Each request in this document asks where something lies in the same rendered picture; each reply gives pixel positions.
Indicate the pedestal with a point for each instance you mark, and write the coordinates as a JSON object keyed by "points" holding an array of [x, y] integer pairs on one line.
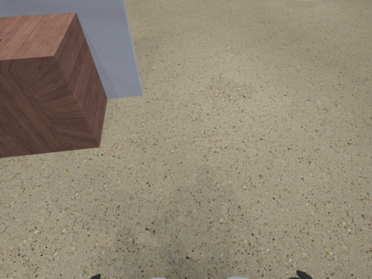
{"points": [[51, 96]]}

